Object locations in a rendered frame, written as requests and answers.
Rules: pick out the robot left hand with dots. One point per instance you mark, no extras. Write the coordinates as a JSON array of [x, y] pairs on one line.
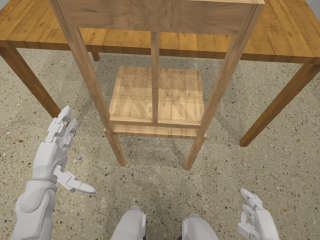
[[53, 150]]

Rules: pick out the chair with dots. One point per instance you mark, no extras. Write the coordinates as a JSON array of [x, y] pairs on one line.
[[153, 101]]

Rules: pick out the table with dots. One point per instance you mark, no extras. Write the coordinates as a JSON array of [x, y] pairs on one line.
[[287, 31]]

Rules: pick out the robot right hand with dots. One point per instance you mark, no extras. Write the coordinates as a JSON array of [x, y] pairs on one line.
[[263, 226]]

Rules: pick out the robot right thigh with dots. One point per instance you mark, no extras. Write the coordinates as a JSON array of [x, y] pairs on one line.
[[196, 228]]

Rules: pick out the robot left forearm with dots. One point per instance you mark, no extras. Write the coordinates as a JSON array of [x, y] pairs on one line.
[[34, 209]]

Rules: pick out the robot right shin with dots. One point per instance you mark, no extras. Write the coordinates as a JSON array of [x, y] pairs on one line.
[[194, 215]]

